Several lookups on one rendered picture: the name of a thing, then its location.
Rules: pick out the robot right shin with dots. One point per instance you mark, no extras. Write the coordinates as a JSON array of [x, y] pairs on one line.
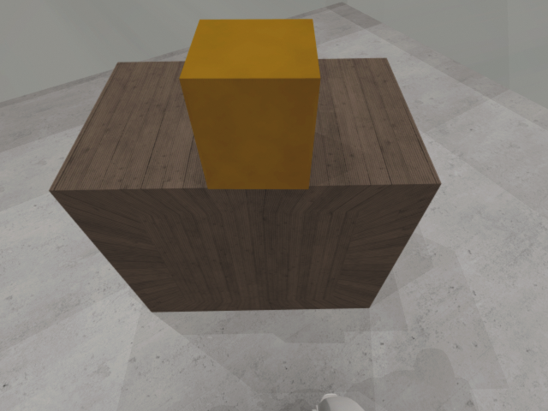
[[328, 395]]

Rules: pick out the carton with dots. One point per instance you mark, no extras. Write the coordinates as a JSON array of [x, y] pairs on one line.
[[251, 88]]

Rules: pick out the pedestal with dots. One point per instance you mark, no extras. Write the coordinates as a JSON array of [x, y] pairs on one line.
[[134, 183]]

